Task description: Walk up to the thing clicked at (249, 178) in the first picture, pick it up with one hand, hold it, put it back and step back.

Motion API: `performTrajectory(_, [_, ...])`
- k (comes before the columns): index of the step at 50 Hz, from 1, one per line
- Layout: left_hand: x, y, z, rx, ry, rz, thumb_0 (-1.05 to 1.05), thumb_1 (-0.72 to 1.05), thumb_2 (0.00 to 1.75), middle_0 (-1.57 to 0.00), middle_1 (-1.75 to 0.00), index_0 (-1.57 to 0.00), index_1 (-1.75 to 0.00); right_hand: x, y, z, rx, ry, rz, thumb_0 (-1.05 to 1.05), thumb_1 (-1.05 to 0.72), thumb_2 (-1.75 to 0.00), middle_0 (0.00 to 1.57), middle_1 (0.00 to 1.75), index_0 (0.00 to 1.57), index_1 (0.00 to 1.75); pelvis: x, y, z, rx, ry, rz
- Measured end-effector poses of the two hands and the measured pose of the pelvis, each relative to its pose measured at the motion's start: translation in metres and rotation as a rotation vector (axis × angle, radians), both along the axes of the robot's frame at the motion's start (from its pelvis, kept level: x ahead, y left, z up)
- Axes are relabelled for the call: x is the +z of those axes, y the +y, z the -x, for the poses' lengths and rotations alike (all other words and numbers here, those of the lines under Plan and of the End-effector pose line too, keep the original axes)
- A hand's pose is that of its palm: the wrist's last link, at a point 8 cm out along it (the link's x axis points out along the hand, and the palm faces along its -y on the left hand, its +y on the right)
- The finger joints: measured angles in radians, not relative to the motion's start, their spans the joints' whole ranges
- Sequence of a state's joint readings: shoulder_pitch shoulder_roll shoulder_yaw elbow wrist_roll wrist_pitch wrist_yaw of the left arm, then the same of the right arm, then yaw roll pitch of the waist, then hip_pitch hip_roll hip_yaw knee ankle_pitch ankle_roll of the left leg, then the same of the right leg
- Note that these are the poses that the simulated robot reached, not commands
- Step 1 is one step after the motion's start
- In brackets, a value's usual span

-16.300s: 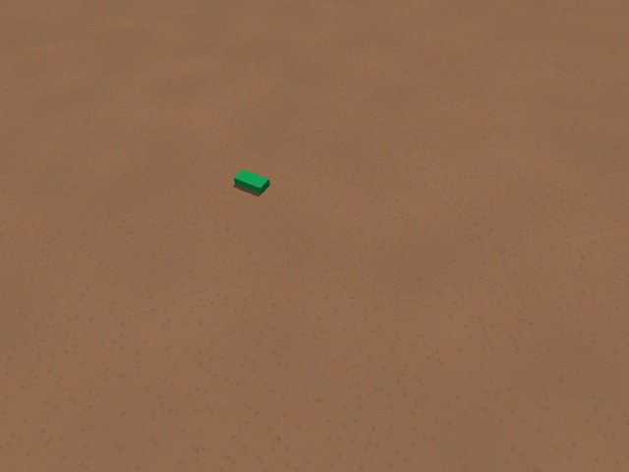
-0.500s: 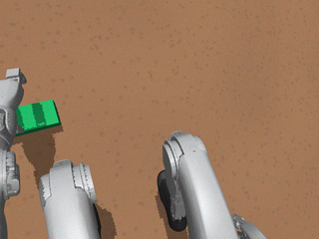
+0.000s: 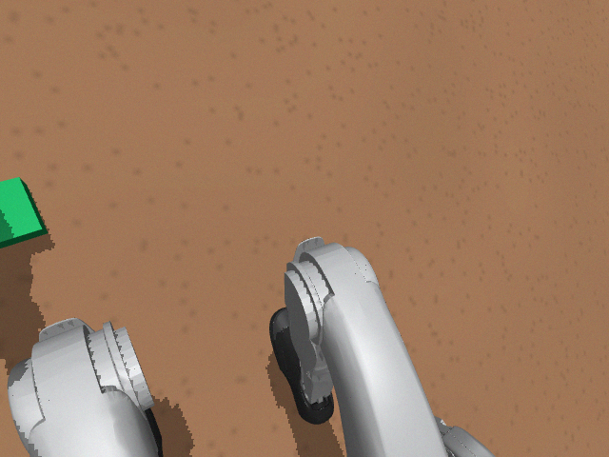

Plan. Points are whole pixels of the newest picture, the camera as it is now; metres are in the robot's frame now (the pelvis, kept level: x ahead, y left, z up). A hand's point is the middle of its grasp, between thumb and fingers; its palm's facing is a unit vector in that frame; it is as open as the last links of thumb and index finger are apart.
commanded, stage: rest palm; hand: left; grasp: from above
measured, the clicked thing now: out of the picture +0.45 +0.29 -0.28
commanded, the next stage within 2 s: close in 0.40 s
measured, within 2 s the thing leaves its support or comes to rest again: neither
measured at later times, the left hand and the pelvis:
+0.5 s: hand out of the picture +0.44 +0.29 -0.26, palm faces -0.45 -0.16 -0.88, open 14.1 cm; pelvis +0.00 +0.01 -0.01, yaw -2 degrees
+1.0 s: hand out of the picture +0.45 +0.28 -0.26, palm faces -0.43 -0.15 -0.89, open 12.1 cm; pelvis -0.01 +0.01 +0.00, yaw -4 degrees
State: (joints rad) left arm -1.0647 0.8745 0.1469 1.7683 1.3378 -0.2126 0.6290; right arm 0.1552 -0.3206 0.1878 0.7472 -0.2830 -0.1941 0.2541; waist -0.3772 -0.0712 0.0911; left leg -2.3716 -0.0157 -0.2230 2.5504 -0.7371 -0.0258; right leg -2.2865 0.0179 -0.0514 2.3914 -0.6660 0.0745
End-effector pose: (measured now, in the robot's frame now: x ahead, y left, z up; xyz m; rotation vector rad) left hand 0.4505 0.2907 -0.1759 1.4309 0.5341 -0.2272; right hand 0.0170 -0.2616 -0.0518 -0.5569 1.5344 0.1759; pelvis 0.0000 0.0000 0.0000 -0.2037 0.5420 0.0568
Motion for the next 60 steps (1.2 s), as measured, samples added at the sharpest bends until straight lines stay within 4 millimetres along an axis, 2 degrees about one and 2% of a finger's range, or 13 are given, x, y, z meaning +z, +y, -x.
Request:
performTrajectory(16, [-0.019, 0.003, -0.001, 0.032, -0.008, 0.013, 0.00, -0.52, 1.00, -0.09, -0.98, -0.07, -1.00, -0.004, 0.015, -0.012, 0.076, -0.009, -0.066, 0.00, -0.90, -0.90, 0.20, 0.30, 0.20, 0.30, -0.007, 0.006, -0.002, -0.012, -0.035, 0.034])
performTrajectory(27, [-0.025, 0.003, 0.001, 0.002, -0.012, 0.019, 0.00, -0.50, 0.99, -0.10, -0.99, -0.09, -1.00, 0.004, 0.018, -0.019, 0.126, -0.017, -0.066, 0.00, -0.91, -0.90, 0.20, 0.30, 0.20, 0.30, -0.007, 0.009, 0.000, -0.016, -0.054, 0.053])
performTrajectory(48, [-0.029, -0.005, -0.002, 0.012, -0.034, -0.002, 0.00, -0.20, 0.77, -0.30, -0.90, -0.31, -0.86, 0.017, 0.019, -0.013, 0.154, -0.031, -0.081, 0.00, -0.91, -0.90, 0.20, 0.30, 0.20, 0.30, -0.004, 0.011, 0.005, -0.026, -0.076, 0.067])
performTrajectory(60, [-0.026, -0.005, -0.001, 0.016, -0.019, 0.000, 0.00, -0.10, 0.65, -0.35, -0.78, -0.42, -0.77, 0.019, 0.020, -0.009, 0.145, -0.035, -0.091, 0.00, -0.91, -0.91, 0.20, 0.30, 0.20, 0.30, -0.002, 0.010, 0.006, -0.026, -0.077, 0.065])
